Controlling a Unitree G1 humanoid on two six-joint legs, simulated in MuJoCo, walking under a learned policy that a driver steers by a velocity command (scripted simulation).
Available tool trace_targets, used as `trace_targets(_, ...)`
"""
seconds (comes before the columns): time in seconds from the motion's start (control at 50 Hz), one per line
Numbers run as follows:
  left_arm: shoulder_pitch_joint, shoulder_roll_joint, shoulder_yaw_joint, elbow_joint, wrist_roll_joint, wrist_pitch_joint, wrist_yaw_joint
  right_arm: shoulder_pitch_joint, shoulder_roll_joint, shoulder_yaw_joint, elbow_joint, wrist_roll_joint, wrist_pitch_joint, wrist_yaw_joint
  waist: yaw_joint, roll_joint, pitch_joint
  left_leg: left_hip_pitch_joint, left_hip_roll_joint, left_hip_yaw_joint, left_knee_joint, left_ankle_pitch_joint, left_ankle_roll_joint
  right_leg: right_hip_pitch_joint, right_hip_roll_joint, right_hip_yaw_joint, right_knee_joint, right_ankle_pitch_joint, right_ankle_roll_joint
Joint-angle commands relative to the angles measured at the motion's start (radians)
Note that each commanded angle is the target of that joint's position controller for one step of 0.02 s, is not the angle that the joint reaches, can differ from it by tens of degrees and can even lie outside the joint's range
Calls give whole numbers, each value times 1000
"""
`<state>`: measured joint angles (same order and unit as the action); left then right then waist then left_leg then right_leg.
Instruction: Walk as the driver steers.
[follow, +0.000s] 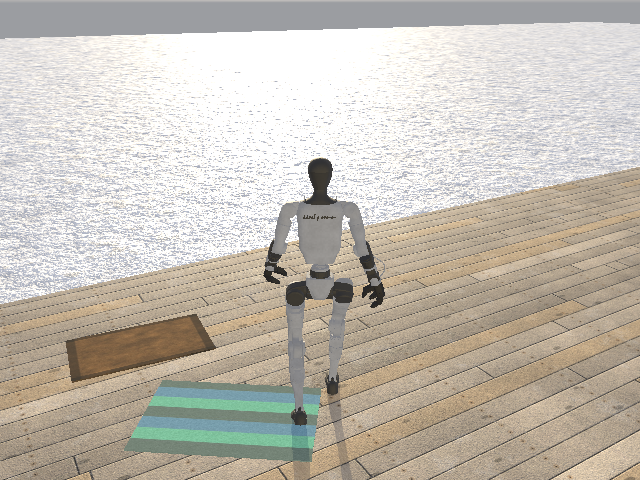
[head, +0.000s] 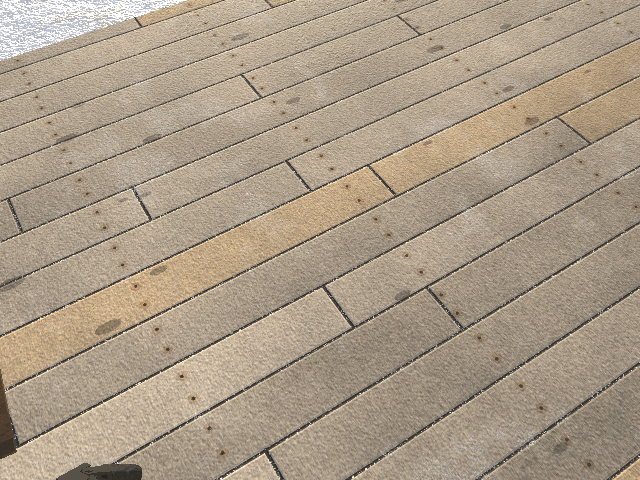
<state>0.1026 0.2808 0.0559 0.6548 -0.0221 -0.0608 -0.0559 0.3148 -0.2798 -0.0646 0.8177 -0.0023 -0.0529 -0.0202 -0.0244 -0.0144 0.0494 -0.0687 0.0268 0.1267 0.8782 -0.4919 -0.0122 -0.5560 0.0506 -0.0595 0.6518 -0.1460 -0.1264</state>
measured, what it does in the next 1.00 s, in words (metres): walks ahead, turning right: left foot, then right foot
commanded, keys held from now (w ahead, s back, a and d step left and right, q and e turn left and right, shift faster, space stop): w+e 0.94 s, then w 0.06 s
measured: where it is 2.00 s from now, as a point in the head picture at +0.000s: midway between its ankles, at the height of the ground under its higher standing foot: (497, 249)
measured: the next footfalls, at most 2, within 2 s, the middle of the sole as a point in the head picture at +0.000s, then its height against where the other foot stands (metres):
left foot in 0.42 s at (270, 476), level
right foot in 0.94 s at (447, 400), level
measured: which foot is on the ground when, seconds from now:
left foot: up 0.00-0.40, down 0.42-0.92, up 0.94-1.00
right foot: down 0.00-0.42, up 0.44-0.92, down 0.94-1.00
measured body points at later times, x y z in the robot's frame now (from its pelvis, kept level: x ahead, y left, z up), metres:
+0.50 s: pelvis +0.30 +0.04 +0.02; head +0.32 +0.03 +0.46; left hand +0.45 +0.29 -0.09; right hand +0.41 -0.27 -0.06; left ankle +0.40 +0.13 -0.71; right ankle +0.14 -0.05 -0.64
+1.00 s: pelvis +0.52 -0.11 +0.01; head +0.55 -0.15 +0.45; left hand +0.84 -0.03 -0.06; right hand +0.39 -0.38 -0.12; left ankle +0.45 +0.11 -0.63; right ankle +0.55 -0.22 -0.71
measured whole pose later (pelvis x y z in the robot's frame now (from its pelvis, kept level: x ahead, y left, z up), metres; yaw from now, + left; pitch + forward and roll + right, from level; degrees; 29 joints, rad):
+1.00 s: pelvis +0.52 -0.11 +0.01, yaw -36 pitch +2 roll +1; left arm 0.11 0.30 0.07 0.57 -0.02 -0.03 -0.04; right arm 0.30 -0.32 -0.06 0.83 0.02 -0.07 0.00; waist -0.05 0.00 0.07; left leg -0.20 0.07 0.05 1.07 -0.50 -0.02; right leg -0.49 0.04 -0.04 0.65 -0.19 -0.10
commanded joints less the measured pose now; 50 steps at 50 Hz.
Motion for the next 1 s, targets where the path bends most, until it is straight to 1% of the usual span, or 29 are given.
trace_targets(0.02,331,208,70,-11,9,-7,22,-79,-141,-11,-161,40,-89,33,167,-90,-368,-747,-40,-265,593,-15,21,946,-357,795,-332,-132,-276)
trace_targets(0.04,266,180,62,-20,5,-10,25,-119,-130,-1,-179,39,-101,33,125,2,-245,-741,7,-253,495,68,35,782,-316,668,-339,-75,-234)
trace_targets(0.06,194,152,53,-34,4,-10,25,-134,-124,-3,-175,16,-101,25,75,63,-156,-692,41,-236,394,104,30,616,-276,570,-351,34,-206)
trace_targets(0.08,150,128,44,-52,15,-11,29,-115,-136,-12,-172,2,-90,21,37,45,-126,-615,66,-236,340,131,21,501,-248,505,-373,124,-198)
trace_targets(0.1,126,123,41,-63,20,-10,31,-97,-135,-15,-170,-4,-76,21,12,21,-109,-569,73,-232,306,142,8,426,-226,477,-395,160,-199)
trace_targets(0.16,129,151,49,-54,14,-14,47,-100,-97,-3,-174,-17,-47,13,-1,1,-80,-527,73,-190,151,209,-43,286,-187,373,-419,266,-193)
trace_targets(0.24,175,173,56,-34,0,2,66,-259,-57,18,-205,-13,-48,18,65,-50,-64,-440,14,-165,-181,507,-68,220,-108,289,-390,146,-119)
trace_targets(0.28,215,179,58,-22,-1,10,67,-313,-70,15,-217,2,-54,27,94,-68,-73,-403,-18,-168,-270,565,-70,246,-119,329,-368,76,-102)
trace_targets(0.34,243,166,57,-12,-7,18,68,-331,-111,-4,-228,12,-68,37,90,-90,-78,-384,-31,-206,-360,497,-44,341,-156,434,-286,-9,-82)
trace_targets(0.38,222,159,56,-18,-3,22,69,-272,-133,-20,-215,16,-79,40,46,-121,-82,-306,-33,-200,-399,431,-7,364,-166,484,-220,-18,-59)
trace_targets(0.4,215,131,48,-24,0,22,68,-196,-149,-33,-197,12,-84,36,4,-123,-110,-194,-24,-192,-430,425,21,345,-134,471,-150,1,-31)
trace_targets(0.42,209,73,27,-40,7,16,65,-70,-193,-50,-187,-6,-90,27,-57,-63,-211,16,103,-304,-421,377,83,265,-83,405,66,-39,9)
trace_targets(0.44,320,10,7,-67,-9,8,66,54,-284,-73,-161,-27,-80,23,-38,212,-354,367,338,-711,-483,172,242,-55,58,247,410,-320,88)
trace_targets(0.46,341,82,12,-68,-20,5,69,82,-239,-67,-144,-3,-71,32,-44,311,-346,397,412,-961,-566,-80,279,-239,6,231,598,-446,108)
trace_targets(0.48,264,156,33,-64,-20,11,69,38,-166,-47,-160,3,-65,28,-68,196,-220,297,370,-839,-586,-129,239,-289,-40,238,674,-355,115)
trace_targets(0.5,192,164,37,-77,-7,17,70,-7,-138,-37,-166,-2,-56,24,-65,124,-140,186,327,-687,-585,-7,204,-276,-71,201,680,-281,120)
trace_targets(0.52,151,153,39,-92,5,18,67,-43,-115,-28,-161,-7,-50,23,-49,97,-80,83,285,-578,-603,120,193,-252,-97,197,638,-225,121)
trace_targets(0.54,143,139,42,-99,2,20,60,-64,-95,-20,-156,-13,-50,20,-24,117,-56,18,253,-493,-624,210,182,-213,-124,197,604,-190,119)
trace_targets(0.58,157,102,36,-98,-9,31,52,-76,-85,-18,-139,-8,-55,19,-3,142,-41,-42,224,-380,-667,298,183,-168,-145,171,557,-168,123)
trace_targets(0.66,97,66,22,-119,1,40,48,-61,-138,-36,-96,-7,-60,17,-5,95,-26,-26,244,-246,-709,465,209,-209,-162,157,413,-69,146)
trace_targets(0.76,-38,42,8,-141,-1,25,19,-42,-173,-40,-56,3,-45,12,-53,79,3,15,215,-72,-706,541,167,-145,-146,82,133,150,129)
trace_targets(0.84,-111,54,12,-175,-7,24,-4,-4,-211,-50,-27,23,-26,14,-61,84,32,107,250,-12,-668,654,141,-104,-119,25,10,84,83)
trace_targets(0.88,-68,90,31,-176,2,29,-6,-8,-243,-60,-25,32,-14,8,-15,114,-14,147,251,32,-542,995,121,7,-58,-29,-14,-19,39)
trace_targets(0.9,21,122,50,-158,4,34,-3,-12,-257,-65,-26,36,-7,4,42,120,-70,144,241,56,-403,1146,109,130,-15,-54,-35,-47,11)
trace_targets(0.92,192,170,81,-112,1,39,7,-21,-242,-59,-31,37,-3,0,136,96,-156,53,209,85,-193,1155,81,376,26,-57,-94,20,-29)
trace_targets(0.94,349,246,110,-78,-5,51,29,0,-184,-36,-53,8,-9,-2,192,-25,-248,-215,167,81,122,776,38,691,-100,156,-97,34,-89)
trace_targets(0.96,290,345,111,-97,-7,36,30,95,-52,12,-114,-20,-38,18,53,-277,-371,-629,-34,-47,453,-104,-8,974,-361,760,-224,-171,-284)
trace_targets(0.98,330,234,83,-109,-2,23,25,-25,-157,-7,-112,21,-69,31,150,-140,-435,-721,-12,-220,528,-70,6,976,-387,854,-344,-269,-269)
trace_targets(1.0,295,192,67,-88,8,10,22,-99,-184,-15,-132,52,-81,36,145,-106,-277,-773,28,-203,497,27,23,857,-363,699,-355,-172,-221)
